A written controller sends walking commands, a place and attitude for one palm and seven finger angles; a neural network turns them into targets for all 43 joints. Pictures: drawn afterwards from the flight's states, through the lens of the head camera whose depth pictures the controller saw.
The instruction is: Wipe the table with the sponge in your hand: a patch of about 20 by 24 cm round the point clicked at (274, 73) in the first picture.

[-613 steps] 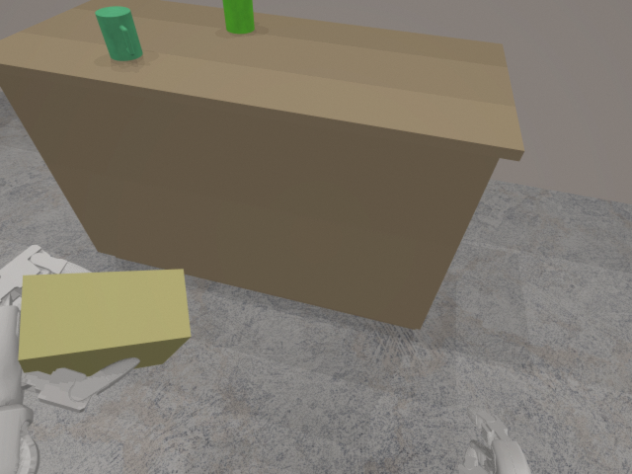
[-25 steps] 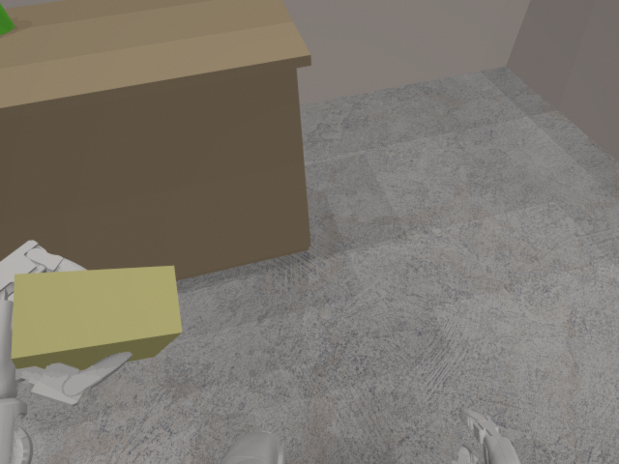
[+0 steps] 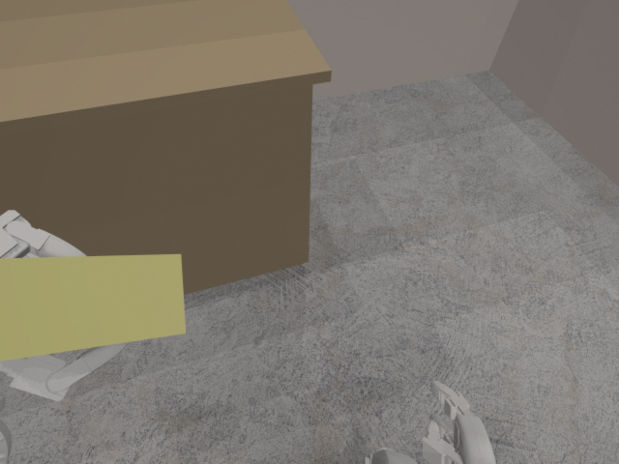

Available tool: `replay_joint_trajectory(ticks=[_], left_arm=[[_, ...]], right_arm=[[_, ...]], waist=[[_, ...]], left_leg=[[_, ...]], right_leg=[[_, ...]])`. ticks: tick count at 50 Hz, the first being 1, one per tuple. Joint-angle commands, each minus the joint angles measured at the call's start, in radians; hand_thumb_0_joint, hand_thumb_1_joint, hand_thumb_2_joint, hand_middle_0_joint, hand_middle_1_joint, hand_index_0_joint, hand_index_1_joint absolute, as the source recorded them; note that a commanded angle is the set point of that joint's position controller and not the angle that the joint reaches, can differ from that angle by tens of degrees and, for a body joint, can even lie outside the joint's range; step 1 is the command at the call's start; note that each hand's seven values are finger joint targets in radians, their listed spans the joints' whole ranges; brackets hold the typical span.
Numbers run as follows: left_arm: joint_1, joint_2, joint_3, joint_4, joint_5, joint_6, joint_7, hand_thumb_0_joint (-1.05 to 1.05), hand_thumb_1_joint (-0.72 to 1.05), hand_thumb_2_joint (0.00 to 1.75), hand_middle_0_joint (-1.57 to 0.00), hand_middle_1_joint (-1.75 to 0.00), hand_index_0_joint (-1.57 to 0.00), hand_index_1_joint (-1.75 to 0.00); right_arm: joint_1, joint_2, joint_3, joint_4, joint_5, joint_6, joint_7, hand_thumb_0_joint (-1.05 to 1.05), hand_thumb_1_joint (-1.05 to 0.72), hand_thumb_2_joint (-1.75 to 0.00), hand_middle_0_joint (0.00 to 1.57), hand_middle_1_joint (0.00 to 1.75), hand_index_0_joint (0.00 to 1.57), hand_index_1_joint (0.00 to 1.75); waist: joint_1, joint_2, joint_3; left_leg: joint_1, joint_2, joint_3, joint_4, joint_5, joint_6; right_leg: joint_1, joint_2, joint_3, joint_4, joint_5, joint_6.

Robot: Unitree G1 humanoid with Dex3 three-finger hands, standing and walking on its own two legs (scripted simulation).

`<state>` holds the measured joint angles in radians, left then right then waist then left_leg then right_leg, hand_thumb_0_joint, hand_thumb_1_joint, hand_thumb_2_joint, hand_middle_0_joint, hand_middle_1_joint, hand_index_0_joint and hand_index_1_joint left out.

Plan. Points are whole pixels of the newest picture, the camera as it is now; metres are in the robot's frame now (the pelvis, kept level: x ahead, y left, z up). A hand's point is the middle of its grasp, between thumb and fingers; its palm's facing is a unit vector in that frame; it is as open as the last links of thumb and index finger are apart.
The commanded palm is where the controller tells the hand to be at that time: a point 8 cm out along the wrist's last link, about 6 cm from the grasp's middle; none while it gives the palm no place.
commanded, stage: take the last steps up to it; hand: left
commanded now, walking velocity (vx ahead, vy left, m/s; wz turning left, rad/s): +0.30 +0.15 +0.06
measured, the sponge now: (115, 304) +0.23 +0.19 +0.16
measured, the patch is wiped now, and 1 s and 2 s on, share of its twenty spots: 0.00 0.00 0.00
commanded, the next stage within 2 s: come to a stop and stand still in 1.60 s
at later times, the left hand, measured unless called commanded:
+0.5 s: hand (41, 217) +0.31 +0.30 +0.18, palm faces +0.38 -0.79 -0.48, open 10.2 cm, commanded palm +0.26 +0.34 +0.18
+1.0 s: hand (40, 166) +0.39 +0.34 +0.16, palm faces +0.45 -0.76 -0.46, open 10.2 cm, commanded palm +0.33 +0.38 +0.18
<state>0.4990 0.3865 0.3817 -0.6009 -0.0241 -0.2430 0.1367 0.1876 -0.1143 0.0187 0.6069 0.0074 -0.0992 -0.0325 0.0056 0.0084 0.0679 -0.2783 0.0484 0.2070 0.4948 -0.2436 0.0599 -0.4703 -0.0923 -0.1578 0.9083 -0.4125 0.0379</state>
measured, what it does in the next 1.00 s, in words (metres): walks ahead: right foot, then left foot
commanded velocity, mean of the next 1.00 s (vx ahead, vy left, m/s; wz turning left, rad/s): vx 0.28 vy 0.15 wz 0.02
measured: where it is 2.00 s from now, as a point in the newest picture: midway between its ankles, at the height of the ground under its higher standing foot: (239, 425)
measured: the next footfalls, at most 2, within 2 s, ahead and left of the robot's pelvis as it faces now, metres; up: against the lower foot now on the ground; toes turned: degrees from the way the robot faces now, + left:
right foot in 0.12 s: +0.08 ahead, -0.10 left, +0.00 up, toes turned -11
left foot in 0.48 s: +0.20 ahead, +0.20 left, +0.00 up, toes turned +11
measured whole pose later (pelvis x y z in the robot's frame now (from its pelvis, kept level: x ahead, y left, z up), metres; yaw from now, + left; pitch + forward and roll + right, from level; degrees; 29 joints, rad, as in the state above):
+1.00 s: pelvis +0.18 +0.09 +0.00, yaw +3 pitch +0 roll +2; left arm 0.43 0.33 0.37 -0.38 -0.02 -0.23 0.13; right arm 0.18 -0.22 -0.01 0.68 0.00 -0.05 -0.04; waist 0.02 0.03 0.06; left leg -0.51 0.03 0.05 1.16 -0.36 -0.03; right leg -0.25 -0.08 -0.18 0.57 -0.31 -0.05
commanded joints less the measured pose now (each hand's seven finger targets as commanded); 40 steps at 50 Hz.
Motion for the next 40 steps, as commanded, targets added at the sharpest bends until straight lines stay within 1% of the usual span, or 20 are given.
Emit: replay_joint_trajectory(ticks=[1,4,5,6,7,8,9,11,14,18,20,22,23,24,25,26,28,32,35,40], left_arm=[[-0.011,0.147,0.123,-0.098,-0.012,-0.026,0.025,0.0,0.1,1.3,-1.2,-1.6,-1.2,-1.6],[-0.054,0.141,0.11,-0.028,-0.006,-0.008,0.021,0.0,0.1,1.3,-1.2,-1.6,-1.2,-1.6],[-0.079,0.153,0.111,-0.012,0.001,-0.009,0.022,0.0,0.1,1.3,-1.2,-1.6,-1.2,-1.6],[-0.094,0.17,0.112,0.001,0.009,-0.008,0.021,0.0,0.1,1.3,-1.2,-1.6,-1.2,-1.6],[-0.097,0.17,0.107,0.027,0.0,-0.006,0.021,0.0,0.1,1.3,-1.2,-1.6,-1.2,-1.6],[-0.176,0.159,0.089,-0.014,-0.012,-0.017,0.02,0.0,0.1,1.3,-1.2,-1.6,-1.2,-1.6],[-0.181,0.155,0.08,-0.028,-0.011,-0.029,0.017,0.0,0.1,1.3,-1.2,-1.6,-1.2,-1.6],[-0.128,0.161,0.087,-0.066,0.005,-0.053,0.017,0.0,0.1,1.3,-1.2,-1.6,-1.2,-1.6],[-0.124,0.174,0.09,-0.142,0.015,-0.082,0.023,0.0,0.1,1.3,-1.2,-1.6,-1.2,-1.6],[-0.013,0.197,0.153,-0.179,0.005,-0.077,0.047,0.0,0.1,1.3,-1.2,-1.6,-1.2,-1.6],[-0.009,0.19,0.163,-0.195,0.001,-0.066,0.055,0.0,0.1,1.3,-1.2,-1.6,-1.2,-1.6],[0.014,0.162,0.148,-0.159,-0.003,-0.061,0.058,0.0,0.1,1.3,-1.2,-1.6,-1.2,-1.6],[-0.033,0.151,0.132,-0.192,-0.005,-0.069,0.055,0.0,0.1,1.3,-1.2,-1.6,-1.2,-1.6],[-0.055,0.149,0.132,-0.206,-0.005,-0.08,0.053,0.0,0.1,1.3,-1.2,-1.6,-1.2,-1.6],[-0.069,0.147,0.119,-0.198,-0.002,-0.087,0.053,0.0,0.1,1.3,-1.2,-1.6,-1.2,-1.6],[-0.092,0.177,0.13,-0.119,0.008,-0.087,0.05,0.0,0.1,1.3,-1.2,-1.6,-1.2,-1.6],[-0.126,0.182,0.128,-0.104,0.0,-0.078,0.032,0.0,0.1,1.3,-1.2,-1.6,-1.2,-1.6],[-0.096,0.154,0.099,-0.224,-0.004,-0.082,0.02,0.0,0.1,1.3,-1.2,-1.6,-1.2,-1.6],[-0.054,0.145,0.089,-0.221,-0.009,-0.07,0.022,0.0,0.1,1.3,-1.2,-1.6,-1.2,-1.6],[-0.062,0.158,0.12,-0.063,-0.008,-0.028,0.029,0.0,0.1,1.3,-1.2,-1.6,-1.2,-1.6]], right_arm=[[-0.042,-0.185,-0.072,-0.114,-0.002,-0.036,-0.027,0.0,-0.9,-0.9,0.2,0.3,0.2,0.3],[-0.056,-0.19,-0.068,-0.104,-0.002,-0.02,-0.038,0.0,-0.9,-0.9,0.2,0.3,0.2,0.3],[-0.055,-0.185,-0.068,-0.103,-0.001,-0.012,-0.038,0.0,-0.9,-0.9,0.2,0.3,0.2,0.3],[-0.054,-0.169,-0.067,-0.109,-0.001,-0.003,-0.033,0.0,-0.9,-0.9,0.2,0.3,0.2,0.3],[-0.081,-0.162,-0.06,-0.131,-0.001,-0.005,-0.021,0.0,-0.9,-0.9,0.2,0.3,0.2,0.3],[-0.089,-0.193,-0.07,-0.121,-0.001,-0.011,-0.011,0.0,-0.9,-0.9,0.2,0.3,0.2,0.3],[-0.072,-0.203,-0.081,-0.106,0.002,-0.013,-0.004,0.0,-0.9,-0.9,0.2,0.3,0.2,0.3],[-0.088,-0.183,-0.06,-0.096,-0.007,0.004,-0.004,0.0,-0.9,-0.9,0.2,0.3,0.2,0.3],[-0.095,-0.177,-0.061,-0.112,-0.009,0.011,-0.003,0.0,-0.9,-0.9,0.2,0.3,0.2,0.3],[-0.083,-0.154,-0.073,-0.155,-0.012,0.007,-0.011,0.0,-0.9,-0.9,0.2,0.3,0.2,0.3],[-0.061,-0.158,-0.087,-0.165,-0.011,0.006,-0.015,0.0,-0.9,-0.9,0.2,0.3,0.2,0.3],[-0.025,-0.166,-0.099,-0.164,-0.006,0.011,-0.026,0.0,-0.9,-0.9,0.2,0.3,0.2,0.3],[-0.013,-0.179,-0.108,-0.17,-0.001,0.009,-0.03,0.0,-0.9,-0.9,0.2,0.3,0.2,0.3],[-0.02,-0.21,-0.122,-0.17,0.003,0.007,-0.03,0.0,-0.9,-0.9,0.2,0.3,0.2,0.3],[-0.017,-0.218,-0.124,-0.176,0.004,0.002,-0.025,0.0,-0.9,-0.9,0.2,0.3,0.2,0.3],[-0.021,-0.22,-0.121,-0.176,0.006,-0.008,-0.017,0.0,-0.9,-0.9,0.2,0.3,0.2,0.3],[-0.048,-0.208,-0.116,-0.142,0.011,-0.023,-0.02,0.0,-0.9,-0.9,0.2,0.3,0.2,0.3],[-0.057,-0.194,-0.097,-0.132,0.016,-0.047,-0.009,0.0,-0.9,-0.9,0.2,0.3,0.2,0.3],[-0.05,-0.18,-0.076,-0.123,0.006,-0.07,-0.01,0.0,-0.9,-0.9,0.2,0.3,0.2,0.3],[-0.048,-0.182,-0.066,-0.103,0.0,-0.049,-0.033,0.0,-0.9,-0.9,0.2,0.3,0.2,0.3]], waist=[[-0.003,0.129,-0.185],[0.002,0.074,-0.169],[0.005,-0.012,-0.184],[0.004,-0.222,-0.196],[0.017,-0.354,-0.165],[0.008,-0.28,-0.14],[-0.006,-0.213,-0.101],[0.004,-0.077,-0.078],[-0.003,-0.101,-0.088],[0.035,-0.154,-0.15],[0.027,-0.156,-0.177],[-0.003,-0.105,-0.214],[-0.02,0.012,-0.25],[-0.025,0.253,-0.259],[-0.02,0.356,-0.251],[-0.025,0.22,-0.188],[-0.017,0.185,-0.161],[0.003,0.227,-0.158],[0.002,0.238,-0.179],[0.01,0.089,-0.181]], left_leg=[[0.137,0.239,-0.21,-0.175,0.152,0.088],[0.041,0.21,-0.187,-0.06,0.059,0.05],[-0.038,0.175,-0.157,0.073,0.023,0.031],[-0.21,0.07,-0.072,0.312,-0.09,-0.01],[-0.417,-0.031,-0.095,0.561,-0.303,-0.052],[-0.448,0.009,-0.206,0.707,-0.261,-0.075],[-0.462,0.033,-0.244,0.757,-0.204,-0.086],[-0.45,0.058,-0.227,0.747,-0.128,-0.097],[-0.338,0.074,-0.175,0.521,-0.08,-0.087],[-0.162,0.019,-0.038,0.202,-0.054,-0.074],[-0.075,-0.012,0.0,0.086,-0.01,-0.077],[0.086,-0.034,0.023,-0.054,0.087,-0.075],[0.204,-0.01,-0.006,-0.084,0.113,-0.061],[0.34,0.158,-0.231,-0.099,0.215,0.014],[0.362,0.33,-0.51,-0.141,0.353,0.124],[0.262,0.357,-0.534,-0.177,0.278,0.172],[0.183,0.34,-0.487,-0.178,0.107,0.195],[0.08,0.216,-0.267,-0.195,0.09,0.135],[0.082,0.211,-0.237,-0.198,0.137,0.117],[0.023,0.193,-0.204,-0.06,0.021,0.055]], right_leg=[[0.107,0.03,-0.034,-0.217,0.011,0.005],[0.271,0.026,-0.028,-0.412,0.098,-0.013],[0.367,-0.037,0.056,-0.496,0.14,-0.045],[0.476,-0.219,0.347,-0.569,0.158,-0.125],[0.554,-0.399,0.648,-0.633,0.265,-0.222],[0.506,-0.447,0.652,-0.659,0.209,-0.241],[0.462,-0.419,0.59,-0.658,0.207,-0.236],[0.417,-0.341,0.354,-0.62,0.399,-0.195],[0.374,-0.285,0.155,-0.583,0.582,-0.159],[0.429,-0.244,0.103,-0.528,0.651,-0.154],[0.43,-0.232,0.116,-0.482,0.633,-0.141],[0.395,-0.176,0.055,-0.348,0.54,-0.096],[0.318,-0.133,0.029,-0.185,0.477,-0.066],[0.099,-0.035,-0.016,0.035,0.111,-0.022],[-0.067,0.043,0.034,0.251,-0.271,-0.014],[-0.113,0.032,0.096,0.348,-0.25,-0.032],[-0.163,-0.04,0.126,0.365,-0.164,-0.01],[-0.055,-0.031,0.059,0.173,-0.019,-0.003],[0.046,-0.001,0.014,-0.029,-0.003,0.001],[0.264,0.034,-0.017,-0.38,0.074,-0.01]])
